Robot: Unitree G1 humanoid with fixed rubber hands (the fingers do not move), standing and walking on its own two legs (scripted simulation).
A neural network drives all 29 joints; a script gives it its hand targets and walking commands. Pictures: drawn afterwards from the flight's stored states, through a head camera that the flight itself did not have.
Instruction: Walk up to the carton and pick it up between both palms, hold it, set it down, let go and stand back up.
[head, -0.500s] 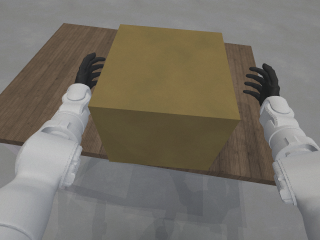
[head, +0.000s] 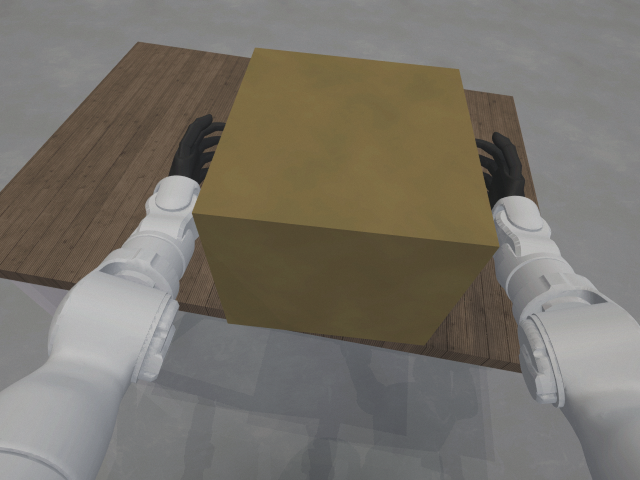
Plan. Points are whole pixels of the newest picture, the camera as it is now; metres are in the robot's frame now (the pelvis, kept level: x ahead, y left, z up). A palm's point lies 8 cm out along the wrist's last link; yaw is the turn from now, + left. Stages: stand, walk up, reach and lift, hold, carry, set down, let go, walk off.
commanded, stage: reach and lift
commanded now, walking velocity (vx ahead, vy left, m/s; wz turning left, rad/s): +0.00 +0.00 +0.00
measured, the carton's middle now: (341, 198) +0.49 -0.02 +0.04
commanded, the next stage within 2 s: none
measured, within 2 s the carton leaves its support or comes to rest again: leaves its support in 1.56 s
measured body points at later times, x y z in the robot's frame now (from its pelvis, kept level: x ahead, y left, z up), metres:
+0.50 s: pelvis +0.01 +0.00 +0.00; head +0.05 +0.01 +0.45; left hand +0.47 +0.18 +0.11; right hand +0.46 -0.22 +0.11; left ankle +0.03 +0.13 -0.72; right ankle +0.01 -0.09 -0.72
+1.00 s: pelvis +0.01 +0.01 +0.01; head +0.06 +0.01 +0.46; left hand +0.47 +0.18 +0.11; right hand +0.45 -0.22 +0.11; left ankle +0.03 +0.13 -0.72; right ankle +0.01 -0.09 -0.72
